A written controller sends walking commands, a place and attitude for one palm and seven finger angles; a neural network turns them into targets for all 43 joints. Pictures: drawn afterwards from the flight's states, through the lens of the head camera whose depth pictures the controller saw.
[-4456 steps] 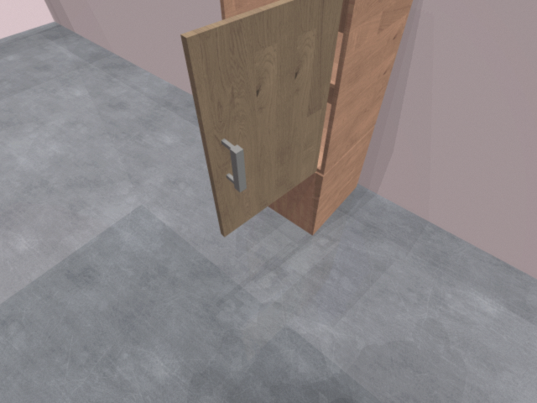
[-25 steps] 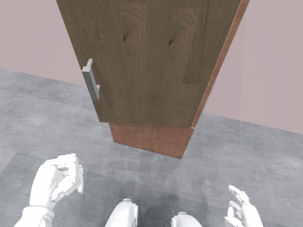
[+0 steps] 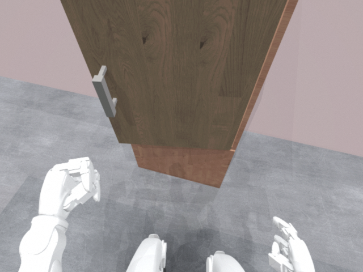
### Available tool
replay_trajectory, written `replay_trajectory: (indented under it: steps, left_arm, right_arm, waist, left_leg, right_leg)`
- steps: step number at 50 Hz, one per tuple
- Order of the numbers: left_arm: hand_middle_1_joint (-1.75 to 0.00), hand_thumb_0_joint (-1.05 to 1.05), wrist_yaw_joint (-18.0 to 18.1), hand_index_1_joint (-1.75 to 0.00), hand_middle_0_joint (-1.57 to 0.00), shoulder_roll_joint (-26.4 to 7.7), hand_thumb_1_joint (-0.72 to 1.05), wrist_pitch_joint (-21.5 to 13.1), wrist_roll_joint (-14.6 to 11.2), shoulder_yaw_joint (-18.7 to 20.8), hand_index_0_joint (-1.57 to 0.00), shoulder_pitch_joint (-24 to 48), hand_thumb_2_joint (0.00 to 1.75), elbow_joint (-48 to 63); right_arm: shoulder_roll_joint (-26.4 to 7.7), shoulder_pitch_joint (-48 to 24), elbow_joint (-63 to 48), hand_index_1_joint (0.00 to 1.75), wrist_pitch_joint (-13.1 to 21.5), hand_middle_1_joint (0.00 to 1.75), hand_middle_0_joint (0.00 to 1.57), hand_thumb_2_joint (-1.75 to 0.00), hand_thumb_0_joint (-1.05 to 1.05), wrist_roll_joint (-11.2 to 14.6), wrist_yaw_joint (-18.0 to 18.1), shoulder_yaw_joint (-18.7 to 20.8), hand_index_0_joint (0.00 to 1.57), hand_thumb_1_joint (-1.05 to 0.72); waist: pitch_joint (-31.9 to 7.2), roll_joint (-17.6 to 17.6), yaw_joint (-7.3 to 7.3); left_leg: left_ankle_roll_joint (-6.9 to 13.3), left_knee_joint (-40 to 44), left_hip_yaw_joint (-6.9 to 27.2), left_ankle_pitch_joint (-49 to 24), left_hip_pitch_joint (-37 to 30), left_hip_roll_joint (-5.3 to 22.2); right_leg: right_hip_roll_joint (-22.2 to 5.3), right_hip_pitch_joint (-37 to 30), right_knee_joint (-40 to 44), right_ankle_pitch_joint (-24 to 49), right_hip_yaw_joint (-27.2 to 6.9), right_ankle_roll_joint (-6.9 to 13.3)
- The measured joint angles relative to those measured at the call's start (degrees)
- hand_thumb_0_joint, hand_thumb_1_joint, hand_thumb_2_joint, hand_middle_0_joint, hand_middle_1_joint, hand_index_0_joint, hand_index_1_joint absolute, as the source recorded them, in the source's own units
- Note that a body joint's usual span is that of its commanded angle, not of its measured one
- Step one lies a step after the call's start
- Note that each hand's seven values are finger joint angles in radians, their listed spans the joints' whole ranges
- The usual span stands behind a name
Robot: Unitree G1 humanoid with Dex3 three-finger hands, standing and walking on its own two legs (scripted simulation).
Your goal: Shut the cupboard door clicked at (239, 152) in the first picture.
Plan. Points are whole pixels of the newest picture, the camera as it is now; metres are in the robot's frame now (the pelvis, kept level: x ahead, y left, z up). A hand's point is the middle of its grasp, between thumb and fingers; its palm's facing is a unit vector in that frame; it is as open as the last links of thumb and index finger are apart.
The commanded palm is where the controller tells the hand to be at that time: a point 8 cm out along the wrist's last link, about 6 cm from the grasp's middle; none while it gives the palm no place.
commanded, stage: bring the fist close to the handle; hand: left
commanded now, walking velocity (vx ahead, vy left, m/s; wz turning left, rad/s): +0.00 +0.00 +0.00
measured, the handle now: (107, 92) +0.53 +0.24 +0.06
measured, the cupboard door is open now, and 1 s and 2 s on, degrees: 12 12 2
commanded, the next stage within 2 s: push the door shut along its arc in 1.14 s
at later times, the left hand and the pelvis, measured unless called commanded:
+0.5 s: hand (104, 142) +0.37 +0.20 +0.06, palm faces +0.02 -1.00 -0.01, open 3.1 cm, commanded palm +0.36 +0.25 +0.06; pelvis +0.00 +0.02 +0.01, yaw -1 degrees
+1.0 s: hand (111, 121) +0.43 +0.20 +0.05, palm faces +0.02 -1.00 -0.02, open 3.1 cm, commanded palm +0.41 +0.25 +0.06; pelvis +0.00 +0.02 +0.01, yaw -3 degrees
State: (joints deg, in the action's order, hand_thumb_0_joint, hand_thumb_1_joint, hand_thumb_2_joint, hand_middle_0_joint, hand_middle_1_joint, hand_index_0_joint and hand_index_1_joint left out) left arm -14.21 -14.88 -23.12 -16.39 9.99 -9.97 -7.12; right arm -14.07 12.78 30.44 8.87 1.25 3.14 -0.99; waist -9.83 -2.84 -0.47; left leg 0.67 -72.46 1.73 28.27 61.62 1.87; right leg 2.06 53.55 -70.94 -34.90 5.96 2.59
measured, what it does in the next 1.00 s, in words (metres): stands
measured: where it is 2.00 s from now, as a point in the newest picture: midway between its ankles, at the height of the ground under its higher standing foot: outside the picture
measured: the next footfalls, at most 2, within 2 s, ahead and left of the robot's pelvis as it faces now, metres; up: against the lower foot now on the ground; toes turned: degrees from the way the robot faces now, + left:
none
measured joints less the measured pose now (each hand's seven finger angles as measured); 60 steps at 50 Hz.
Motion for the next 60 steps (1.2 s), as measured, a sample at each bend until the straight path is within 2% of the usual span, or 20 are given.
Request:
replay_trajectory:
  steps: [5, 11, 14, 20, 24, 28, 36, 44, 52, 57, 60]
  left_arm:
    - [-1.50, 0.02, -0.98, -1.50, -1.30, -0.45, 0.90, 3.87, 0.45, -0.13, -1.30, 3.55, 0.90, -3.47]
    - [-1.50, 0.02, 1.98, -1.50, -1.30, -0.31, 0.90, 1.45, 0.68, 1.97, -1.30, 8.58, 0.90, -7.19]
    - [-1.50, 0.02, 2.03, -1.50, -1.30, -0.64, 0.90, 0.81, 1.32, 2.31, -1.30, 11.93, 0.90, -11.15]
    - [-1.50, 0.01, 1.38, -1.50, -1.30, -0.76, 0.90, 1.66, 2.63, 1.54, -1.30, 18.59, 0.90, -18.76]
    - [-1.50, 0.02, 2.48, -1.50, -1.30, -0.98, 0.90, -0.02, 3.53, 3.07, -1.30, 24.07, 0.90, -23.44]
    - [-1.50, 0.02, 3.53, -1.50, -1.30, -2.60, 0.90, -1.24, 4.63, 4.69, -1.30, 30.19, 0.90, -28.55]
    - [-1.50, 0.01, 1.87, -1.50, -1.30, -5.07, 0.90, 0.22, 5.38, 6.30, -1.30, 39.13, 0.90, -39.96]
    - [-1.50, 0.02, 2.17, -1.50, -1.30, -5.69, 0.90, -3.42, 6.48, 9.07, -1.30, 41.51, 0.90, -42.99]
    - [-1.50, 0.01, 2.26, -1.50, -1.30, -4.42, 0.90, -3.02, 6.46, 8.60, -1.30, 39.33, 0.90, -43.97]
    - [-1.50, 0.02, 3.32, -1.50, -1.30, -4.51, 0.90, -5.52, 7.14, 9.22, -1.30, 40.60, 0.90, -44.10]
    - [-1.50, 0.02, 2.76, -1.50, -1.30, -5.12, 0.90, -6.52, 7.34, 8.96, -1.30, 41.44, 0.90, -44.39]
  right_arm:
    - [0.13, 0.87, 0.46, 0.30, -0.75, 0.30, 0.20, -0.90, 0.02, 0.25, 0.23, -0.06, 0.21, -0.90]
    - [0.02, 2.05, 1.74, 0.30, -1.19, 0.30, 0.20, -0.90, 0.02, -0.07, -0.20, 0.38, 0.21, -0.90]
    - [-0.24, 2.32, 2.39, 0.30, -1.82, 0.30, 0.20, -0.90, 0.01, -0.03, -0.50, 0.41, 0.21, -0.90]
    - [-0.66, 2.20, 3.26, 0.30, -2.53, 0.30, 0.20, -0.90, 0.01, 0.13, -0.40, 0.44, 0.21, -0.90]
    - [-0.44, 1.91, 4.25, 0.30, -2.79, 0.30, 0.20, -0.90, 0.01, -0.17, -0.24, 0.31, 0.21, -0.90]
    - [-0.30, 2.10, 5.01, 0.30, -3.27, 0.30, 0.20, -0.90, 0.01, -0.43, -0.60, 0.27, 0.21, -0.90]
    - [-0.53, 4.12, 5.66, 0.30, -5.14, 0.30, 0.20, -0.90, 0.01, -0.30, -1.26, 0.20, 0.21, -0.90]
    - [-0.60, 6.13, 6.40, 0.30, -6.95, 0.30, 0.20, -0.90, 0.01, -0.96, -2.21, 1.07, 0.21, -0.90]
    - [-0.54, 6.93, 5.98, 0.30, -8.89, 0.30, 0.20, -0.90, 0.01, -0.58, -2.52, 1.04, 0.21, -0.90]
    - [-0.20, 5.69, 6.15, 0.30, -8.53, 0.30, 0.20, -0.90, 0.01, -1.02, -2.30, 0.90, 0.21, -0.90]
    - [-0.22, 4.89, 6.29, 0.30, -8.56, 0.30, 0.20, -0.90, 0.01, -1.10, -2.33, 0.97, 0.21, -0.90]
  waist:
    - [0.05, 0.27, 0.84]
    - [-0.08, 0.50, 1.45]
    - [-0.19, 0.62, 1.57]
    - [0.65, 0.55, 2.21]
    - [0.94, 1.09, 2.80]
    - [0.84, 1.12, 3.51]
    - [0.75, 0.65, 4.62]
    - [0.34, 0.80, 5.67]
    - [0.70, 0.60, 5.33]
    - [1.08, 1.16, 5.41]
    - [0.89, 1.20, 5.37]
  left_leg:
    - [0.27, 1.74, -0.92, -0.36, -1.20, 0.22]
    - [0.60, 3.26, -1.62, -0.76, -2.32, 0.12]
    - [0.80, 3.58, -1.85, -0.98, -2.25, -0.02]
    - [1.19, 3.95, -2.01, -1.58, -1.62, -0.15]
    - [1.34, 3.88, -2.30, -1.83, -0.87, -0.04]
    - [1.40, 3.43, -2.17, -1.86, 0.19, 0.02]
    - [1.65, 4.09, -2.38, -2.20, 0.94, 0.10]
    - [1.71, 3.73, -3.03, -1.75, 1.91, 0.53]
    - [1.74, 5.24, -3.37, -2.07, 0.11, 0.42]
    - [1.41, 4.74, -2.84, -2.17, 0.78, 0.42]
    - [1.24, 4.37, -2.59, -2.04, 1.08, 0.49]
  right_leg:
    - [0.13, -0.74, 1.60, 0.74, -0.96, -0.35]
    - [0.00, -1.60, 3.04, 1.36, -1.67, -0.70]
    - [-0.16, -1.45, 3.26, 1.56, -1.88, -0.92]
    - [-0.30, -0.87, 3.74, 2.26, -2.02, -1.27]
    - [-0.25, 0.04, 3.59, 2.59, -2.31, -1.43]
    - [-0.19, 0.99, 3.30, 2.67, -2.19, -1.47]
    - [-0.09, 1.75, 4.16, 3.25, -2.43, -1.72]
    - [0.25, 3.08, 3.75, 3.10, -3.13, -1.80]
    - [0.16, 1.52, 4.99, 3.40, -3.50, -1.85]
    - [0.21, 2.03, 4.47, 3.30, -2.97, -1.51]
    - [0.30, 2.26, 4.14, 3.13, -2.74, -1.33]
